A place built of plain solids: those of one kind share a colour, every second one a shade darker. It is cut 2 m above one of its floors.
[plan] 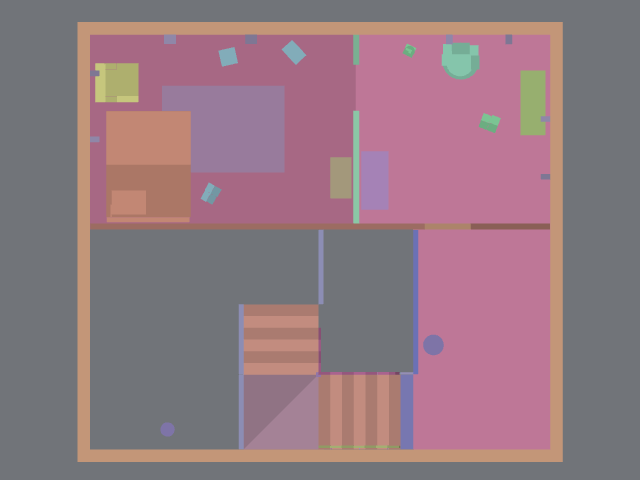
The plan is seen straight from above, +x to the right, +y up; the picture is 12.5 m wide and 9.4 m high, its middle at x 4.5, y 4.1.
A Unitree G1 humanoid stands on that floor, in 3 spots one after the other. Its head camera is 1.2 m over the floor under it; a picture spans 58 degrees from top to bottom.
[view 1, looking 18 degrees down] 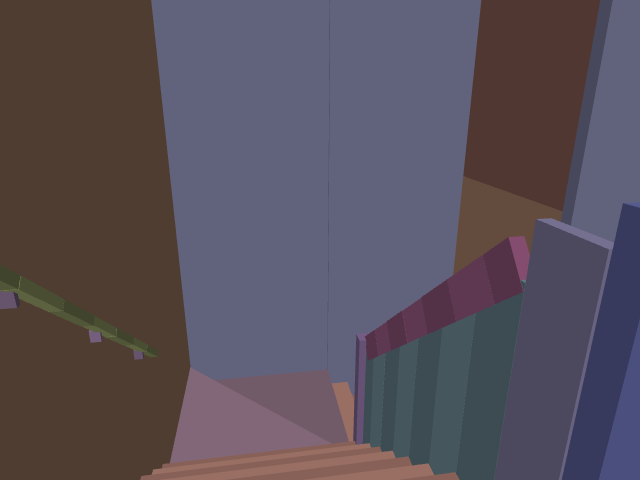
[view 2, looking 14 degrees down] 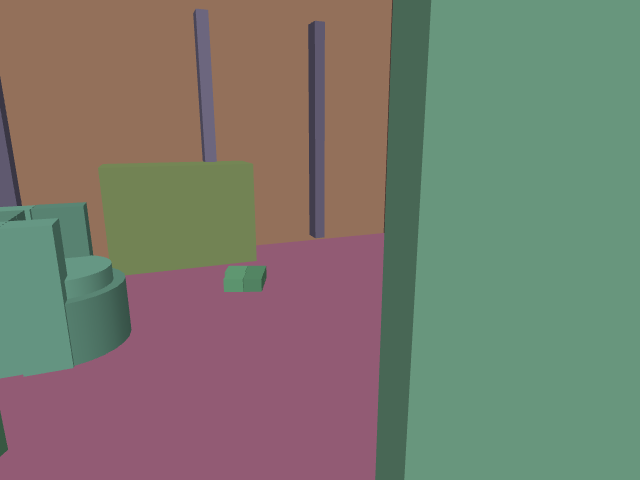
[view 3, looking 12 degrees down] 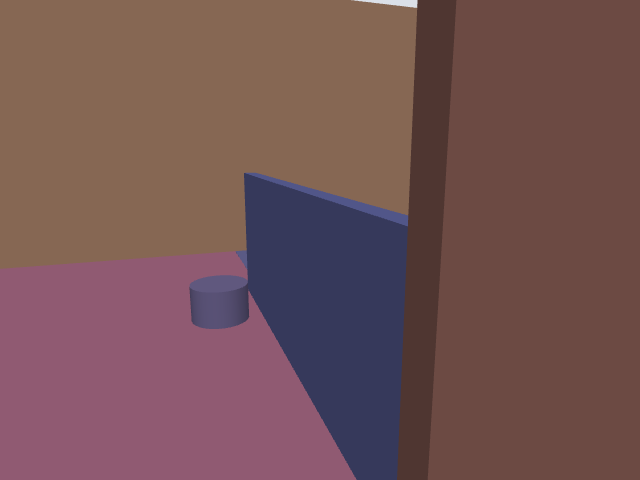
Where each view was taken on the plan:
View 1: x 7.08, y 0.73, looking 171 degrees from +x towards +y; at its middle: stair_wall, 4.34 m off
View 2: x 4.51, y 7.08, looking -22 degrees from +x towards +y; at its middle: upper_floor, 4.96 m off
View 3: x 7.00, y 5.06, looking -109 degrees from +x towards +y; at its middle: well_guard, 1.82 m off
